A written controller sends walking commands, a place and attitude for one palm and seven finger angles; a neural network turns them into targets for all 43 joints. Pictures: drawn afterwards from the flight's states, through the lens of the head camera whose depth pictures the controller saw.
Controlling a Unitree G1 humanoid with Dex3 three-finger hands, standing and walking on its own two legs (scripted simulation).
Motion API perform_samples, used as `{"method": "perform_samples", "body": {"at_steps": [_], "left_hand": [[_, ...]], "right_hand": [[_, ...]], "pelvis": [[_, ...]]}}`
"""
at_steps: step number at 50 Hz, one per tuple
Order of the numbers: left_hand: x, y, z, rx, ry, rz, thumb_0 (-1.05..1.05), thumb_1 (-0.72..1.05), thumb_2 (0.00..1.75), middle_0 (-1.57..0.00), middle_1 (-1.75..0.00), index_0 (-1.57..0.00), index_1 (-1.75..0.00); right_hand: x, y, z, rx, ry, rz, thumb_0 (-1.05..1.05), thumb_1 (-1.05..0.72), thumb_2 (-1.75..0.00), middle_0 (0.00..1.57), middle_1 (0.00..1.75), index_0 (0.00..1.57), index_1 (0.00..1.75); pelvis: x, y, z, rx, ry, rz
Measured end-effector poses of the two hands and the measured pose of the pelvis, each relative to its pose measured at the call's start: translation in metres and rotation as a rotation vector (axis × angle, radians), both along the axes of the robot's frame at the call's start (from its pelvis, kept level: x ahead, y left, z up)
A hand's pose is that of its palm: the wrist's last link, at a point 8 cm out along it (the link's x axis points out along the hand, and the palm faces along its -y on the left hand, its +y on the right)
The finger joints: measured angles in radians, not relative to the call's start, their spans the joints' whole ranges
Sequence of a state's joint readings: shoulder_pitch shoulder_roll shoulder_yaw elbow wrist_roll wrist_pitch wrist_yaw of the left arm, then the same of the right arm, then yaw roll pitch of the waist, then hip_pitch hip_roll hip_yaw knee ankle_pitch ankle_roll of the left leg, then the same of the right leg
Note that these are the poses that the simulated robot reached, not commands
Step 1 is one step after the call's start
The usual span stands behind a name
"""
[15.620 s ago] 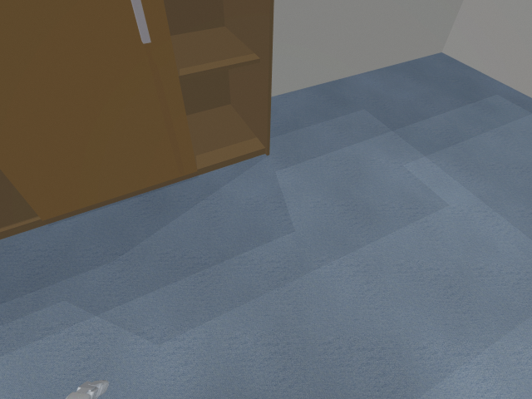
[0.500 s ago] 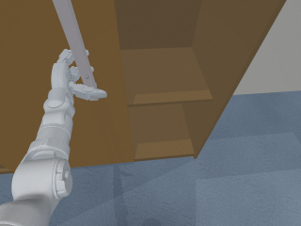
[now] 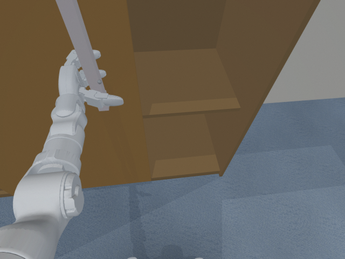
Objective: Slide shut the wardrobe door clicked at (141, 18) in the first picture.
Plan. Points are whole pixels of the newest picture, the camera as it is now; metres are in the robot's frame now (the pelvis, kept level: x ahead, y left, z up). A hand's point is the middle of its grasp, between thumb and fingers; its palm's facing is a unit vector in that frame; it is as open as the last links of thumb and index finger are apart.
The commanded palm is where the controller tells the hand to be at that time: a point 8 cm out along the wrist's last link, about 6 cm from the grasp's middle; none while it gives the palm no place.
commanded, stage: slide the fingers in behind the handle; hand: left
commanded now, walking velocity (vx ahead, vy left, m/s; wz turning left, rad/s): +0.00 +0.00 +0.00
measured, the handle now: (88, 54) +0.54 +0.17 +0.17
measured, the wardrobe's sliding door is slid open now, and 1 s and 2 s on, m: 0.42 0.42 0.42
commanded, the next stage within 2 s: grip the handle and tug to test in 0.30 s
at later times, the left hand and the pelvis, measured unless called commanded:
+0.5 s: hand (100, 80) +0.50 +0.14 +0.13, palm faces +0.08 -1.00 +0.01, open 13.7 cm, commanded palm +0.47 +0.19 +0.13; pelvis +0.01 +0.01 +0.00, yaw +0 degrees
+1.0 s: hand (100, 80) +0.50 +0.15 +0.13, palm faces +0.09 -1.00 +0.01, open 6.8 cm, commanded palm +0.47 +0.19 +0.13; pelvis +0.01 +0.00 +0.00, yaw +0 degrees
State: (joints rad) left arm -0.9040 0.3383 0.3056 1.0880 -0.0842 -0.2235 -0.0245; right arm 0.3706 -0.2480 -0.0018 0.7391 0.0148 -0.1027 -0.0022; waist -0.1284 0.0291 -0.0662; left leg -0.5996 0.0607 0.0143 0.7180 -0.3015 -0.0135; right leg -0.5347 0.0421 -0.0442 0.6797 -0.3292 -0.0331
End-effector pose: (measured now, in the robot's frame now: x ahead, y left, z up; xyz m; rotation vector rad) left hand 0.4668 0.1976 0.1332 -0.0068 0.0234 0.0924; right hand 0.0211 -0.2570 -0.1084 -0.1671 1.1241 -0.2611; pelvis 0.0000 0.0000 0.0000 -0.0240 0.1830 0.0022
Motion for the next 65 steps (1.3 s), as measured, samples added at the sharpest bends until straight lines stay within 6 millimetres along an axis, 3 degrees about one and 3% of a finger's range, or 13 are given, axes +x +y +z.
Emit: {"method": "perform_samples", "body": {"at_steps": [12,26,34,54,65], "left_hand": [[0.005,0.000,-0.003,-0.004,-0.001,-0.010,-0.01,-0.50,0.30,-0.30,-1.20,-0.31,-1.21],[0.006,-0.001,-0.001,0.003,0.000,-0.008,-0.01,-0.46,0.31,-0.31,-1.21,-0.32,-1.22],[0.003,0.003,-0.003,-0.003,0.000,-0.004,-0.01,-0.21,0.42,-0.33,-1.24,-0.34,-1.25],[0.009,-0.003,-0.003,0.014,0.010,-0.021,0.00,0.65,0.80,-0.42,-1.36,-0.42,-1.37],[0.008,-0.004,-0.003,0.001,0.009,-0.001,0.01,0.66,0.82,-0.39,-1.39,-0.42,-1.40]], "right_hand": [[-0.013,0.004,0.000,-0.006,0.037,-0.018,0.01,-0.90,-0.90,0.20,0.30,0.20,0.30],[-0.002,0.008,0.000,0.004,0.014,-0.008,0.01,-0.90,-0.90,0.20,0.30,0.20,0.30],[0.004,0.005,0.000,0.003,0.007,-0.004,0.01,-0.90,-0.90,0.20,0.30,0.20,0.30],[0.003,0.001,0.000,0.003,0.018,-0.010,0.01,-0.90,-0.90,0.20,0.30,0.20,0.30],[0.003,0.000,-0.001,0.007,0.015,-0.020,0.01,-0.90,-0.90,0.20,0.30,0.20,0.30]], "pelvis": [[0.002,0.005,0.000,-0.003,0.011,-0.004],[0.005,0.006,0.000,-0.003,0.007,-0.004],[0.006,0.005,0.000,-0.003,0.005,-0.004],[0.009,0.001,0.000,-0.001,0.010,-0.002],[0.010,0.000,0.001,0.001,0.006,-0.008]]}}
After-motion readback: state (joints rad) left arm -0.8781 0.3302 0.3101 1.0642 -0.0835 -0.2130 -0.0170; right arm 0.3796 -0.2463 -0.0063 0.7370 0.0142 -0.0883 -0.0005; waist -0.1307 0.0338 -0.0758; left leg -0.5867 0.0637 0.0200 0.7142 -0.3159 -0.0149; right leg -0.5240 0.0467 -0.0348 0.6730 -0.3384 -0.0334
